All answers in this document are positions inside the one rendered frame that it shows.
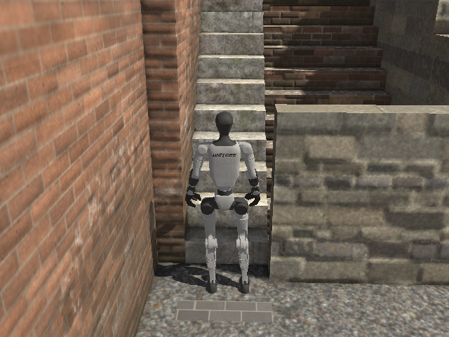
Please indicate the stairs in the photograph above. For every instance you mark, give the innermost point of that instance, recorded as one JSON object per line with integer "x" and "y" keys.
{"x": 230, "y": 79}

